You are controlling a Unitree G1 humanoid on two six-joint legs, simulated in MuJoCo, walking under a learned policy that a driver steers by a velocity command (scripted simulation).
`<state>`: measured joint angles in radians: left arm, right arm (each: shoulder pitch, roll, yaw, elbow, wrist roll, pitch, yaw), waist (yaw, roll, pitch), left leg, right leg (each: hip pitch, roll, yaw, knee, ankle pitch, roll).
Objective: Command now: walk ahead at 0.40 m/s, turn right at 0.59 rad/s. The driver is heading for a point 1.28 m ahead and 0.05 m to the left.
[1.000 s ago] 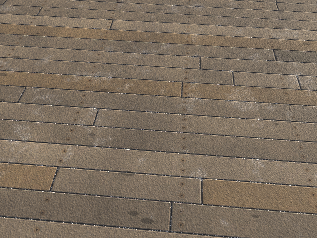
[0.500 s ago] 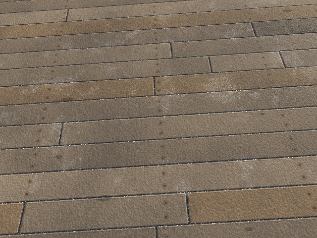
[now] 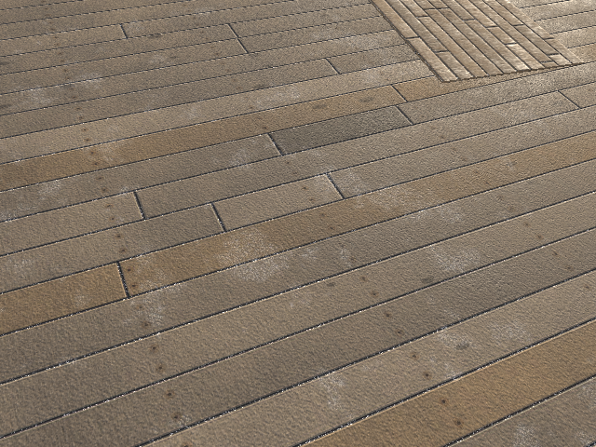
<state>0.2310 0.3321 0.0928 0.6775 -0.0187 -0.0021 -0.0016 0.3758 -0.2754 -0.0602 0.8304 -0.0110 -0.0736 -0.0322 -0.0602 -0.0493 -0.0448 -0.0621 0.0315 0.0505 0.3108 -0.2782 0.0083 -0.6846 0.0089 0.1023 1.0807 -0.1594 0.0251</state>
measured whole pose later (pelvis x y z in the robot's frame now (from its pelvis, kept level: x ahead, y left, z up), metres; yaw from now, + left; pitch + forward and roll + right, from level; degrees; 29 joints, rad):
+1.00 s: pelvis +0.53 -0.07 -0.01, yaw -9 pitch +1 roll +0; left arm 0.23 0.30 0.06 0.77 -0.01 -0.06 0.00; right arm 0.29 -0.27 -0.04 0.79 -0.01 -0.09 0.03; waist -0.03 -0.04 0.04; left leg -0.26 -0.05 0.05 0.39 -0.15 0.07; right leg -0.54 -0.09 0.04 1.10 -0.30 -0.02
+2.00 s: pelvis +1.04 -0.09 -0.01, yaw +18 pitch +1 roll -1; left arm 0.17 0.30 0.06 0.80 -0.01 -0.11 0.00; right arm 0.24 -0.29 -0.08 0.69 0.01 -0.04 0.03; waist -0.01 -0.01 0.07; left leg -0.34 -0.09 0.01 0.50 -0.17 0.10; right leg -0.44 -0.07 0.03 1.17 -0.37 0.00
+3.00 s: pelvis +1.31 +0.00 -0.01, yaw +26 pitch -1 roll +0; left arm 0.11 0.24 0.03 0.96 0.00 0.00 0.01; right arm 0.24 -0.22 -0.03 0.87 -0.01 -0.01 -0.03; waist 0.01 0.00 0.03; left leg -0.17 0.00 -0.04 0.55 -0.36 -0.01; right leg -0.28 0.00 0.01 0.53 -0.23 0.01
